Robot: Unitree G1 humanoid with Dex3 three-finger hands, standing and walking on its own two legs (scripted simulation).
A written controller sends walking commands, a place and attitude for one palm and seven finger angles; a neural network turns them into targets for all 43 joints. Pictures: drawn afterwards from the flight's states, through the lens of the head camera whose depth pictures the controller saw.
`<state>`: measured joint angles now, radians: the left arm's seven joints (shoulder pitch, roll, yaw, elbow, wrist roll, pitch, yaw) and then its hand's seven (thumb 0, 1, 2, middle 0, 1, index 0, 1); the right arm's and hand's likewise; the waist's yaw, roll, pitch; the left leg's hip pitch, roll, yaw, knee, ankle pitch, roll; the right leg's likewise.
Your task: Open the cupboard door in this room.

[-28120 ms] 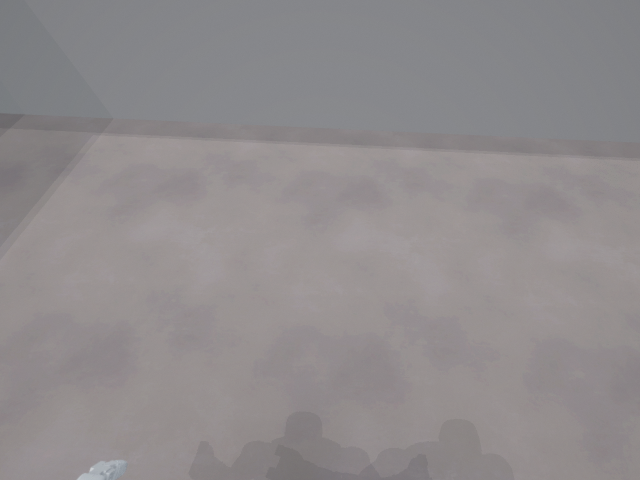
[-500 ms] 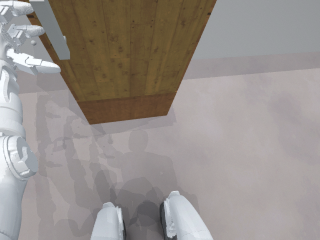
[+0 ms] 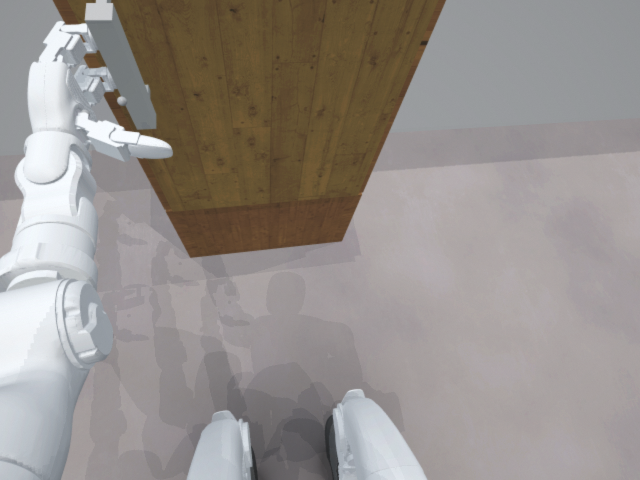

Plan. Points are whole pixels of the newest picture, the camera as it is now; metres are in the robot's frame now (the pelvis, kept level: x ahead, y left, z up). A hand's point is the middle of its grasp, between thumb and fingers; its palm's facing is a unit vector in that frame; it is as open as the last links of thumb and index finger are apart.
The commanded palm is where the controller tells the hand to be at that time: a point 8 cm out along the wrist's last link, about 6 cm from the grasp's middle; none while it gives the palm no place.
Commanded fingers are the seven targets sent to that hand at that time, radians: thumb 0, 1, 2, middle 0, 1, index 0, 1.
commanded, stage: slide the fingers in behind the handle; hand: left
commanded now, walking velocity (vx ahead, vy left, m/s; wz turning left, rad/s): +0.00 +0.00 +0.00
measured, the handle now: (127, 61) +0.60 +0.17 +0.08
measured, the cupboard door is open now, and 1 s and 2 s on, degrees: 0 0 3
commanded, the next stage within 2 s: close the thumb around the handle in 0.82 s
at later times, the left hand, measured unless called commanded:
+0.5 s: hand (148, 101) +0.54 +0.14 +0.07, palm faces +0.04 -1.00 -0.02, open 14.0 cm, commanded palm +0.52 +0.18 +0.07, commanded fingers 0.00 -0.50 0.30 -0.30 -1.20 -0.30 -1.20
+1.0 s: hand (148, 100) +0.54 +0.14 +0.07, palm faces +0.05 -1.00 -0.03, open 14.0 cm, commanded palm +0.52 +0.18 +0.07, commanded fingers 0.00 -0.22 0.42 -0.32 -1.23 -0.32 -1.23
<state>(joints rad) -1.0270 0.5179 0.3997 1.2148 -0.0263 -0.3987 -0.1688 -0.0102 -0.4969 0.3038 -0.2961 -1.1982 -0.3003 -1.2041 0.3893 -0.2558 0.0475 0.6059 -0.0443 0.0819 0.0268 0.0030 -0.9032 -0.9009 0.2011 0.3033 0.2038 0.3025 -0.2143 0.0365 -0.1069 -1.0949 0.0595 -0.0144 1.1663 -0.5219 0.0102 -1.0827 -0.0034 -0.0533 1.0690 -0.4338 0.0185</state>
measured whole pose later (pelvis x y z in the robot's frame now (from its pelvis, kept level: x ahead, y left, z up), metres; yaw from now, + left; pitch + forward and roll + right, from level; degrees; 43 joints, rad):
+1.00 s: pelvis +0.00 -0.01 +0.00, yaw +1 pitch +26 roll -3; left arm -1.05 0.45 0.35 1.23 -0.02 -0.43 -0.07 -0.01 -0.48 0.31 -0.30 -1.20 -0.27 -1.21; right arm 0.40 -0.26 0.03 0.63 -0.06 0.07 0.03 0.00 -0.90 -0.90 0.20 0.30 0.20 0.30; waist -0.21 0.04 -0.11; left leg -1.10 0.05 -0.02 1.17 -0.52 0.00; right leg -1.10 -0.01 -0.05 1.09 -0.44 0.01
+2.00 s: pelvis +0.01 +0.00 +0.01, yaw -1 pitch +25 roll -2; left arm -0.88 0.39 0.37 1.07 -0.06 -0.42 -0.08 0.01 0.72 0.77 -0.37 -1.35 -0.35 -1.35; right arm 0.41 -0.25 0.02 0.60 -0.04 0.09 0.04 0.00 -0.90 -0.90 0.20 0.30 0.20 0.30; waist -0.19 0.05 -0.12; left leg -1.03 0.06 0.01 1.11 -0.52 0.00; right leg -1.04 0.00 -0.02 1.05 -0.44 0.01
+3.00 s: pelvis +0.01 -0.05 +0.03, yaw +4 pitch +13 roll +1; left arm -0.09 -0.12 -0.25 0.36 0.10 -0.29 0.63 0.01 0.62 0.75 -0.37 -1.33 -0.37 -1.35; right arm 0.14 -0.18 -0.01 0.62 -0.09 -0.03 0.03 0.01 -0.90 -0.90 0.20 0.30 0.20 0.30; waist -0.02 0.04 -0.14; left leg -0.75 0.03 -0.05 0.99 -0.47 -0.06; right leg -0.78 -0.02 -0.08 1.02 -0.47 -0.05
